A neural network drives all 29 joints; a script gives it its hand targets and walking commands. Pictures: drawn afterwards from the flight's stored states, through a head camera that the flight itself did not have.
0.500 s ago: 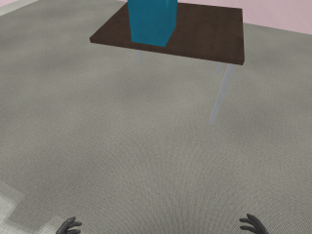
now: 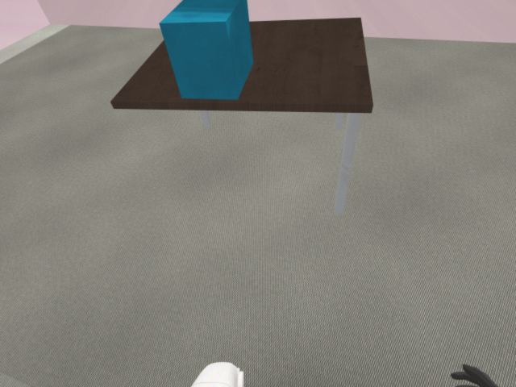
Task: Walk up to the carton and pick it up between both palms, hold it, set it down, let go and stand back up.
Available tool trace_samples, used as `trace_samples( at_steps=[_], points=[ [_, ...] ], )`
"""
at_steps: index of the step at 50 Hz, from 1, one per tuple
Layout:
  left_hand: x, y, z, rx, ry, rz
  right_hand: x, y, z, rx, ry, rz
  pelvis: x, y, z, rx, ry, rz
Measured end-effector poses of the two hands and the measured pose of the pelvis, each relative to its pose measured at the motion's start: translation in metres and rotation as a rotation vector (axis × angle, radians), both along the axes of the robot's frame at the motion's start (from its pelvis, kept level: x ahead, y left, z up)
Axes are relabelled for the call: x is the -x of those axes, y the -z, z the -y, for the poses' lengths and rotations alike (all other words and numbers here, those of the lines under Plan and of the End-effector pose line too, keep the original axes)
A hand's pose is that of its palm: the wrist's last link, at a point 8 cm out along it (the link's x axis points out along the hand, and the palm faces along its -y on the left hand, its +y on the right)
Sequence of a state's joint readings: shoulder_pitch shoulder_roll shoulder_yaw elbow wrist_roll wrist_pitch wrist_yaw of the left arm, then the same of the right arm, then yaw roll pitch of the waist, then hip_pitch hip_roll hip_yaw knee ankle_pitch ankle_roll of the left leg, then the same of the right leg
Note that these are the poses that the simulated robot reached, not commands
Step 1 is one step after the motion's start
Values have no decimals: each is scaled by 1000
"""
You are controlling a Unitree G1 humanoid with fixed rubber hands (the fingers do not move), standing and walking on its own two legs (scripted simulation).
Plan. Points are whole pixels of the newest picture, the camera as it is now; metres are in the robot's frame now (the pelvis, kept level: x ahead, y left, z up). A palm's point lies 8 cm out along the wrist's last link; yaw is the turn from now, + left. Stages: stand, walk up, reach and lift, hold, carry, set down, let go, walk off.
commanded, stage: walk up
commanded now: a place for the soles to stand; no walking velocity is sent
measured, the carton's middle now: (213, 46) +1.21 +0.23 +0.00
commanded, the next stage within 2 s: none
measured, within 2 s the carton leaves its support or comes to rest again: neither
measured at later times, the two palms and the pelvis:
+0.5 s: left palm (71, 278) +0.32 +0.41 -0.07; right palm (395, 303) +0.27 -0.21 -0.08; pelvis +0.20 +0.11 -0.01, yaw -4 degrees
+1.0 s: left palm (54, 216) +0.46 +0.51 -0.05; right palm (340, 210) +0.49 -0.14 -0.09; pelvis +0.39 +0.17 -0.01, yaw -5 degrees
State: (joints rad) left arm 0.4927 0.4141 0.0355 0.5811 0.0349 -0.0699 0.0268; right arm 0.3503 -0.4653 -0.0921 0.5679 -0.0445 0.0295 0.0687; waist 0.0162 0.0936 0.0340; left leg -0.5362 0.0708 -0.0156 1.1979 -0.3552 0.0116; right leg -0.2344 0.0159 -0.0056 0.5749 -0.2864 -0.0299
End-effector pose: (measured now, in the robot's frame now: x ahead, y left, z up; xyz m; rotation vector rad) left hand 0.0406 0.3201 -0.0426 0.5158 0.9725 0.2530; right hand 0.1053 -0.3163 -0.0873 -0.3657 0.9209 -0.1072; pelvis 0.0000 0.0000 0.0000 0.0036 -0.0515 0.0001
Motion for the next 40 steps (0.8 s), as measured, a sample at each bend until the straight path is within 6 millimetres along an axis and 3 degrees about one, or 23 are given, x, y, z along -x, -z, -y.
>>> trace_samples(
  at_steps=[5, 9, 14, 18, 21, 25, 29, 32, 36, 40],
  points=[
    [-25, -14, -14, -18, 15, -19, -44, -5, -19, -28, -33, 20, -33, -6, -13, -5, 18, -2],
    [-55, -11, -37, -24, 17, -33, -81, -3, -42, -42, -42, 17, -64, -3, -29, 1, 26, -1],
    [-104, 9, -76, -23, 16, -49, -139, 0, -76, -27, -51, 32, -114, 11, -61, 18, 26, -6],
    [-157, 38, -108, -4, 26, -62, -180, 3, -98, 28, -46, 82, -150, 30, -90, -2, 38, -9],
    [-211, 41, -107, 31, 64, -23, -181, -3, -108, 39, -4, 70, -169, 24, -100, 1, 50, -12],
    [-282, 29, -93, 78, 159, 54, -167, -12, -110, 56, 71, 7, -196, 11, -107, -4, 70, -4],
    [-339, 16, -78, 102, 239, 87, -159, -13, -106, 52, 142, -35, -226, 4, -112, -4, 90, 0],
    [-376, 10, -73, 89, 276, 118, -163, -2, -102, 35, 172, -68, -251, 9, -110, -2, 99, 5],
    [-406, 9, -82, 31, 256, 163, -190, 20, -103, 16, 172, -119, -282, 20, -109, 11, 98, 14],
    [-407, -1, -103, -14, 208, 122, -245, 17, -116, -7, 130, -81, -313, 12, -120, 11, 97, 19]
  ],
)
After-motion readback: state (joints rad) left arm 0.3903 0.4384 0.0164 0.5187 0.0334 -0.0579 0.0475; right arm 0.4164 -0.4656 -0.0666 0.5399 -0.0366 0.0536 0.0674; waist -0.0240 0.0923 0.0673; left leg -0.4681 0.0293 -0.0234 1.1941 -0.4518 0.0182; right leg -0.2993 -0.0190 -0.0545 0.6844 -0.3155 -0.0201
